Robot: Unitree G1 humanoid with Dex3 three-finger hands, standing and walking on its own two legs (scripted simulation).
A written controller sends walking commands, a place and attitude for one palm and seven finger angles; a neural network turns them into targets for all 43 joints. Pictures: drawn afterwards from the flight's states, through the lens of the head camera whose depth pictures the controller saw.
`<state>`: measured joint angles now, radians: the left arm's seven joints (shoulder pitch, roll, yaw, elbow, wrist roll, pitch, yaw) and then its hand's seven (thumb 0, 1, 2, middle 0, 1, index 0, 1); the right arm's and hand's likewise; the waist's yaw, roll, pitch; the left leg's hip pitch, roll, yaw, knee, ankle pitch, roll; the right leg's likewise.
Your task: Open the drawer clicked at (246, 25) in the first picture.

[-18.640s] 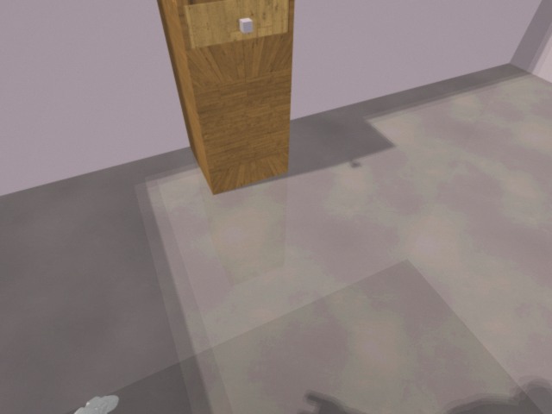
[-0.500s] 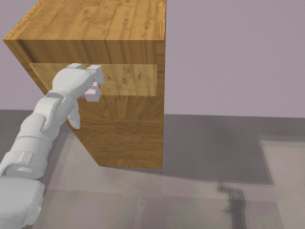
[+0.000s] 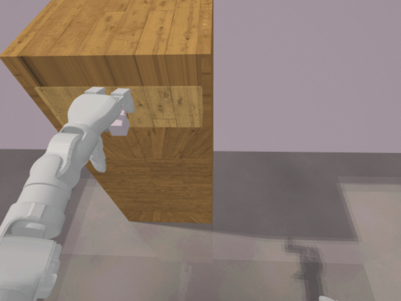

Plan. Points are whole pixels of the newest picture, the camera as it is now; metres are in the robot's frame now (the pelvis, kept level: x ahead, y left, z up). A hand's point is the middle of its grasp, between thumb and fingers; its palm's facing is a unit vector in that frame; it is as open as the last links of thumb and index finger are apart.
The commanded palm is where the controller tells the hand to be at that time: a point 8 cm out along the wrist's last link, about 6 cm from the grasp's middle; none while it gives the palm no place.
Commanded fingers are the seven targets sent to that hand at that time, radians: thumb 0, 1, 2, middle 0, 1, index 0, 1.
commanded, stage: move the hooked fingers above the handle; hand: left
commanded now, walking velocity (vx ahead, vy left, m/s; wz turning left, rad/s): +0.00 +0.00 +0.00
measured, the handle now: (120, 119) +0.50 +0.23 +0.05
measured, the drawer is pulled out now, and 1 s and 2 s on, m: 0.00 0.00 0.00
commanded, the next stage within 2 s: lower the fingers behind the handle in 0.72 s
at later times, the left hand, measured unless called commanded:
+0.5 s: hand (112, 117) +0.45 +0.21 +0.10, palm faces +0.04 -0.07 -1.00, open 13.8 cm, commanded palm +0.43 +0.26 +0.17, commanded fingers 0.00 -0.50 0.30 -0.30 -1.20 -0.30 -1.20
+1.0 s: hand (107, 118) +0.45 +0.22 +0.11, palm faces +0.07 -0.06 -1.00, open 13.8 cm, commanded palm +0.42 +0.25 +0.15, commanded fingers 0.00 -0.50 0.30 -0.30 -1.20 -0.30 -1.20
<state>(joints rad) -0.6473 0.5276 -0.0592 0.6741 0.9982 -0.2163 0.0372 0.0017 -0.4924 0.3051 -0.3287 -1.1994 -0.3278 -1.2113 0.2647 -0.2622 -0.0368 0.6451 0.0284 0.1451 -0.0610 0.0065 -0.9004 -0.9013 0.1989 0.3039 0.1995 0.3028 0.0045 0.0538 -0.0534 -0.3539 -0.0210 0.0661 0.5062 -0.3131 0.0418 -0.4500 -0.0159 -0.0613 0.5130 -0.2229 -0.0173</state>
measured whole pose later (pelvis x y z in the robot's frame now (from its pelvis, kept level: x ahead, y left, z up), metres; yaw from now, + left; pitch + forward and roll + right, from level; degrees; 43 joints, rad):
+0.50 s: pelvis +0.01 +0.01 +0.00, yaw -1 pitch +11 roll +0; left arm -0.65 0.52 0.00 0.64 1.00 -0.25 0.10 0.00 -0.49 0.31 -0.33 -1.20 -0.32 -1.20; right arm 0.26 -0.26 -0.05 0.66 0.02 0.14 -0.06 0.01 -0.90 -0.90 0.20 0.30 0.20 0.30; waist -0.01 0.05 -0.06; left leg -0.37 -0.02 0.08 0.52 -0.33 0.05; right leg -0.47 -0.01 -0.05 0.52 -0.23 -0.01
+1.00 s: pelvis +0.00 +0.01 +0.00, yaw +0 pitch +10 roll +0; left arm -0.70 0.50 -0.04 0.70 1.01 -0.18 0.14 0.00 -0.49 0.30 -0.33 -1.20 -0.32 -1.20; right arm 0.21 -0.26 -0.03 0.66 0.02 0.13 -0.05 0.01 -0.90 -0.90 0.20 0.30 0.20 0.30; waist 0.00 0.04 -0.06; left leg -0.38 -0.03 0.07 0.53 -0.32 0.05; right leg -0.48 -0.02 -0.05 0.53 -0.23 -0.01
